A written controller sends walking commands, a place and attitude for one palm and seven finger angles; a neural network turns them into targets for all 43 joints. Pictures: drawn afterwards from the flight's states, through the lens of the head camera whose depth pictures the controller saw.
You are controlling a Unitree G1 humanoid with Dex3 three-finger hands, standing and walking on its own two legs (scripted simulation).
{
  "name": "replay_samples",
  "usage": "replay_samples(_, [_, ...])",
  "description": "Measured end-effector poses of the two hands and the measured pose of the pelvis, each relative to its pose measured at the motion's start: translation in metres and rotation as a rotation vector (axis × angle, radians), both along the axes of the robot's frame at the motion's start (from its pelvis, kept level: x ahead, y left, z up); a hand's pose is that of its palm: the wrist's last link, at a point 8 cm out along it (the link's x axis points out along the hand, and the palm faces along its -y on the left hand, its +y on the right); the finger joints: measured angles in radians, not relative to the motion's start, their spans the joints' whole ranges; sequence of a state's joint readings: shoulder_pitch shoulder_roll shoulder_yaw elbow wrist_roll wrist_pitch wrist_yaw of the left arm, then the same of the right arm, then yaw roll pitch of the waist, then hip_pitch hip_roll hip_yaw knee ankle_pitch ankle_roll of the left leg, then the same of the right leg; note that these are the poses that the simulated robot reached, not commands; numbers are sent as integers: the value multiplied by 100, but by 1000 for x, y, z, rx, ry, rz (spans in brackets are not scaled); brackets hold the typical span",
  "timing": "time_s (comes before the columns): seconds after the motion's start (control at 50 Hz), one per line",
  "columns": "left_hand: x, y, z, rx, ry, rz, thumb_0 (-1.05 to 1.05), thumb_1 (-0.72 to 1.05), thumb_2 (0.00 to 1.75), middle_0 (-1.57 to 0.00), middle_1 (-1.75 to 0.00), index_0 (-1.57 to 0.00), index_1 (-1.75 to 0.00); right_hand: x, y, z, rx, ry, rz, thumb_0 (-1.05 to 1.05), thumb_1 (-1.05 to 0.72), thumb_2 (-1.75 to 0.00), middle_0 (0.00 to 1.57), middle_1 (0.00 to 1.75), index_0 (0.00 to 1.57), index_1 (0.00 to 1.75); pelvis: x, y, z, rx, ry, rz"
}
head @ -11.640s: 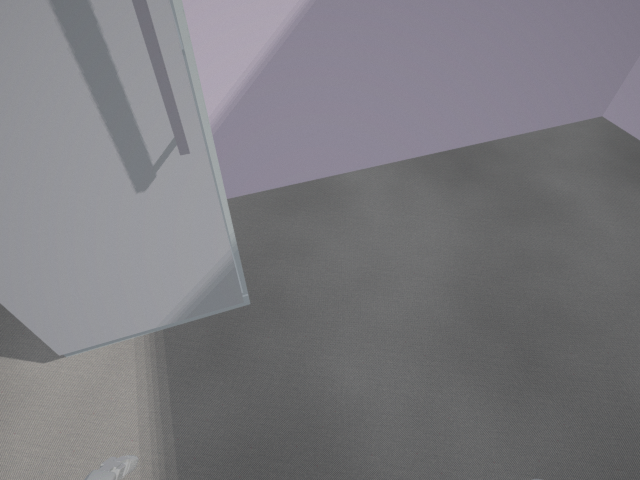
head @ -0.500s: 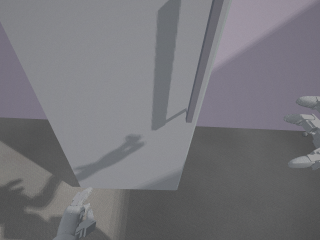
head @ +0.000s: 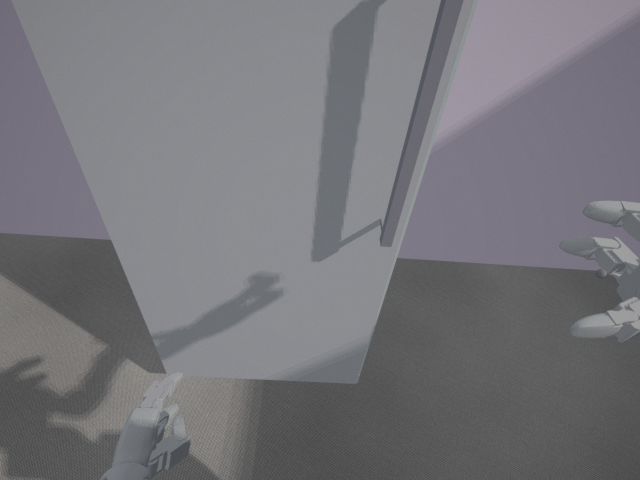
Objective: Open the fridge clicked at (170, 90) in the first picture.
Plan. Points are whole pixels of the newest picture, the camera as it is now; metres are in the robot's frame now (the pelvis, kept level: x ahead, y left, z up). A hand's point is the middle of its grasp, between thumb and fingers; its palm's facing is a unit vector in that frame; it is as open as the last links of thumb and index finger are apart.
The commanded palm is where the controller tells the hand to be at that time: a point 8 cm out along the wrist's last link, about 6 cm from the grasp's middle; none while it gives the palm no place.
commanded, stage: move the hooked fingers beside the handle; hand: right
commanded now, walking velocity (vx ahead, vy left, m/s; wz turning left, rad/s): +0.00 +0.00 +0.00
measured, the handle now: (414, 122) +0.54 -0.13 +0.22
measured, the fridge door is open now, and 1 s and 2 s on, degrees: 0 0 0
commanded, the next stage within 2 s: none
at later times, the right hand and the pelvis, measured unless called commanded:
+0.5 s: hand (546, 235) +0.34 -0.25 +0.19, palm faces +0.06 +1.00 -0.03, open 14.0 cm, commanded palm +0.30 -0.29 +0.20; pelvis +0.00 -0.01 +0.00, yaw +1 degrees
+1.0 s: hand (504, 207) +0.39 -0.22 +0.19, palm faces +0.03 +1.00 -0.01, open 14.0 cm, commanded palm +0.36 -0.27 +0.19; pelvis +0.01 -0.01 +0.00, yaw +1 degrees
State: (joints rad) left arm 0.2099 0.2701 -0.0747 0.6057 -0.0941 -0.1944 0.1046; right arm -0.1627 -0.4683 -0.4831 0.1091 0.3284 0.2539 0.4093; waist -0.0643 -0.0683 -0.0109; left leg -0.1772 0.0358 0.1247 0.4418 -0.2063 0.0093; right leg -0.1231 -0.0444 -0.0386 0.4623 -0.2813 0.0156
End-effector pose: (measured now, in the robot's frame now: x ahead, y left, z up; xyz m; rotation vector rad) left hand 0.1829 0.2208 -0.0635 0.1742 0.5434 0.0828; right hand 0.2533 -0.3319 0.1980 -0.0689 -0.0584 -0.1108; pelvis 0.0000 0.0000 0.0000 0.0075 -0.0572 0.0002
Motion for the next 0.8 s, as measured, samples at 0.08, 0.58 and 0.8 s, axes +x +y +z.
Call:
replay_samples(0.08, [-4,-2,-1,-6,2,1,1,90,90,-20,-30,-20,-30,-1,1,-3,5,10,12,-1,50,-30,31,120,30,120,-2,-1,0,-1,0,1])
replay_samples(0.58, [-25,1,-10,8,85,58,1,90,90,-21,-30,-20,-30,70,33,-3,38,6,56,-1,50,-30,31,120,30,120,1,-9,1,-4,34,17])
replay_samples(0.8, [-17,1,-13,16,114,61,1,90,90,-20,-30,-20,-30,81,45,-13,54,42,52,-1,50,-30,31,120,30,120,6,-11,1,-4,41,13])
